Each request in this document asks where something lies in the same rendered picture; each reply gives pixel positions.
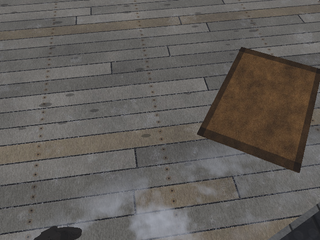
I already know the left robot hand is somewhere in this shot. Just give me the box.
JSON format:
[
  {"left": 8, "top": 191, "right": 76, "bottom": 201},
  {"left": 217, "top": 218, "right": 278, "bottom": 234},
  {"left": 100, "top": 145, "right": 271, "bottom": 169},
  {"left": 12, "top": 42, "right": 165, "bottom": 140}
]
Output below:
[{"left": 34, "top": 226, "right": 82, "bottom": 240}]

